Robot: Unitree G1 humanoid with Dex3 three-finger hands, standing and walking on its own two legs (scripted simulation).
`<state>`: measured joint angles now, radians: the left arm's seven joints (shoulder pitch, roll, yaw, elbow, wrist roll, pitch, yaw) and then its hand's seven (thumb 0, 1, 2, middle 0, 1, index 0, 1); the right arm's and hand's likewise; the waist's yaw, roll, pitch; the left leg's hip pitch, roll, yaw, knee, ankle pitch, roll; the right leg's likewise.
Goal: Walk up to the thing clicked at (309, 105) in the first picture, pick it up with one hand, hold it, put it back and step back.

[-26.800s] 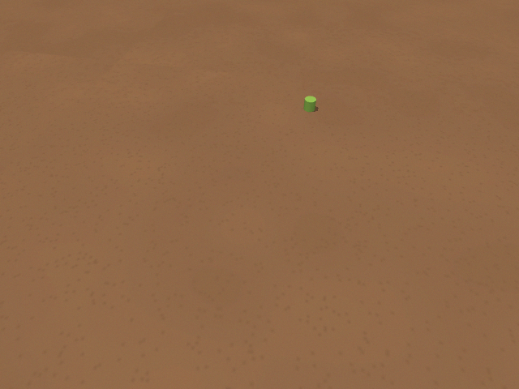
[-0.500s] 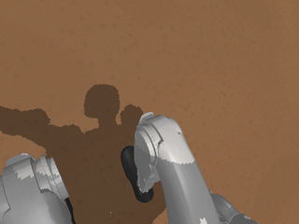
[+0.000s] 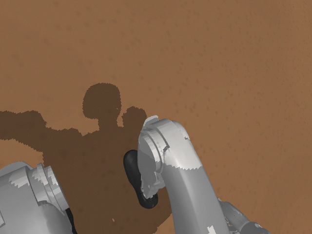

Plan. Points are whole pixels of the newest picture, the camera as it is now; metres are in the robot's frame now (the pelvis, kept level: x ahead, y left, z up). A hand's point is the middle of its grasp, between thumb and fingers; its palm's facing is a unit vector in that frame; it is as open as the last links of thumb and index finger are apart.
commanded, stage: open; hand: left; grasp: from above
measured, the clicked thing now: out of the picture +0.47 +0.35 -0.27
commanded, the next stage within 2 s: withdraw in 0.56 s
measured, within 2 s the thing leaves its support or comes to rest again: neither
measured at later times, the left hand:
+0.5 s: hand out of the picture +0.45 +0.34 -0.24, palm faces -0.46 -0.16 -0.87, open 13.7 cm
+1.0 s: hand out of the picture +0.48 +0.37 -0.16, palm faces -0.33 -0.10 -0.94, open 14.1 cm
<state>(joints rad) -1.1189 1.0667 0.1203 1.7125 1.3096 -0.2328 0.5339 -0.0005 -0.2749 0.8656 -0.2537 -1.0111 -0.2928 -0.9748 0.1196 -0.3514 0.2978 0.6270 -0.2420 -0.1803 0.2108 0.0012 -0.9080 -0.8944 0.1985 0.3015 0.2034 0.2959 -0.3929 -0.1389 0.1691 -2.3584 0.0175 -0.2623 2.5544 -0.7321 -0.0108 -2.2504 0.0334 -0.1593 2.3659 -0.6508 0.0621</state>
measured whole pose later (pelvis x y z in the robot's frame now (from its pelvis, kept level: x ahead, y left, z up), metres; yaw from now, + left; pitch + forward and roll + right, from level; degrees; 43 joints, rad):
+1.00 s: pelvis +0.00 +0.00 +0.01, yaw +1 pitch +33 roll -14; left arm -1.01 0.93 0.13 1.39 1.25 -0.13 0.40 0.00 -0.52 0.99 -0.09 -1.02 -0.09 -1.02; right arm 0.17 -0.32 0.19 0.63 -0.18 -0.12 0.23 0.00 -0.92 -0.90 0.20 0.30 0.20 0.30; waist -0.32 -0.05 0.03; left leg -2.37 0.01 -0.23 2.50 -0.72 -0.01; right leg -2.27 0.01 -0.14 2.34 -0.66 0.05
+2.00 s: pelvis +0.00 +0.00 +0.08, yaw +7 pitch +37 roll -9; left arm -0.81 0.74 0.10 1.01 1.04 -0.10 0.08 0.00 -0.12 0.86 -0.21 -0.65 -0.20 -0.65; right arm 0.23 -0.26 0.06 0.63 -0.06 0.07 0.12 0.00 -0.90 -0.89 0.20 0.30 0.20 0.29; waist -0.20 0.06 -0.10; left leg -2.23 0.01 -0.12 2.26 -0.68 0.01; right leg -2.14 -0.02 -0.06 2.16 -0.66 0.05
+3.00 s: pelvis +0.08 +0.01 +0.40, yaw +15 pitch +13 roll -3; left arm 0.46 0.22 0.04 -0.11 -0.07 0.46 0.06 0.01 0.90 0.89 -0.20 -0.30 -0.21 -0.30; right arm 0.31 -0.22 0.05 0.52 0.03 -0.17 -0.18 0.01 -0.90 -0.89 0.20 0.30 0.20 0.29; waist -0.07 0.05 -0.18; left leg -0.77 0.04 -0.06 1.06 -0.51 -0.01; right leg -0.72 -0.01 -0.06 0.98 -0.47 0.02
